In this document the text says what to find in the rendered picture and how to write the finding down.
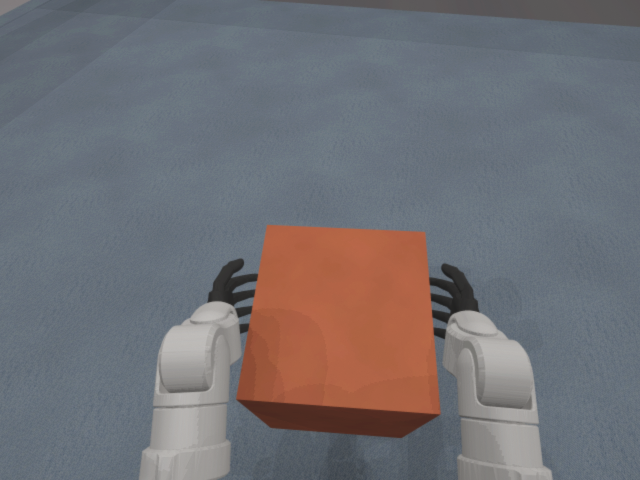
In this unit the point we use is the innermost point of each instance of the robot right forearm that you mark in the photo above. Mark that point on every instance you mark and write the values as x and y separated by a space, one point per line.
495 385

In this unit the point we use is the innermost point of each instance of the robot left forearm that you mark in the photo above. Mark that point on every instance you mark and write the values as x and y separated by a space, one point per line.
188 435

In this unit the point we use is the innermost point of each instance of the carton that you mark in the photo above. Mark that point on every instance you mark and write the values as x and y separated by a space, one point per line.
341 336

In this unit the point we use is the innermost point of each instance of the left robot hand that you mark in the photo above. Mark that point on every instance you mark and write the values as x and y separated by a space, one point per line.
224 285

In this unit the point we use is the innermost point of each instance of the right robot hand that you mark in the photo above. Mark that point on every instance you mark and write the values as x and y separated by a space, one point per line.
461 291

